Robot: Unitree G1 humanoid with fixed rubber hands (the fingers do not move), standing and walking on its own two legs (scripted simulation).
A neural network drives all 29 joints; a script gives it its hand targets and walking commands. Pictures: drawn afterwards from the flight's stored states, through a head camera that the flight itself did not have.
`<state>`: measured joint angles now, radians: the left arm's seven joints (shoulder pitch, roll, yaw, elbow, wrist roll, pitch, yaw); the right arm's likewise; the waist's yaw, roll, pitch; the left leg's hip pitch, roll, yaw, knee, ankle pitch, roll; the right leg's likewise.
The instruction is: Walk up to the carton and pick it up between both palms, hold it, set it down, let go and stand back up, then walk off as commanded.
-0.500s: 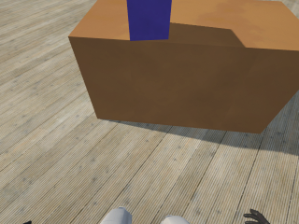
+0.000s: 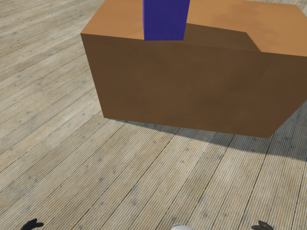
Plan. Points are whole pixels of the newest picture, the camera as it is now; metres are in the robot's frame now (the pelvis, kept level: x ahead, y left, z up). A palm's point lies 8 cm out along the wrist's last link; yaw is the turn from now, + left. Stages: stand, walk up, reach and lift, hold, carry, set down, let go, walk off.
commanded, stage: walk off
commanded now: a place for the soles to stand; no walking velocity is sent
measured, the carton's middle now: (163, 5) +1.08 -0.03 +0.09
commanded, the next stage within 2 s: stand in 0.06 s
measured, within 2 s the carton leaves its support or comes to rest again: neither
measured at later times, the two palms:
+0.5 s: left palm out of the picture +0.11 +0.32 -0.07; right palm out of the picture +0.12 -0.31 -0.08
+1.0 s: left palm out of the picture +0.10 +0.31 -0.07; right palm out of the picture +0.09 -0.32 -0.09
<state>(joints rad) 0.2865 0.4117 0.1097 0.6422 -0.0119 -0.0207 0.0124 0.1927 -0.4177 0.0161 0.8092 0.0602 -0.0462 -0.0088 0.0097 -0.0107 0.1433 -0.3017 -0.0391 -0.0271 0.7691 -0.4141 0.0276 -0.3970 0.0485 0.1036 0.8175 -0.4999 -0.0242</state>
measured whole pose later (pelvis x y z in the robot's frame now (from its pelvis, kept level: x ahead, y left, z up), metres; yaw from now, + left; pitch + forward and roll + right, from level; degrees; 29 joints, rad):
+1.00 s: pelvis -0.01 -0.01 +0.00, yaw +0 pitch -4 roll +0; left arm 0.25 0.39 0.11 0.68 -0.01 -0.03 0.01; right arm 0.17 -0.42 0.02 0.93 0.06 -0.05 0.00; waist 0.01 -0.01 0.07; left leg -0.30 -0.03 -0.03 0.77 -0.40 0.02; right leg -0.37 0.05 0.10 0.76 -0.32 0.00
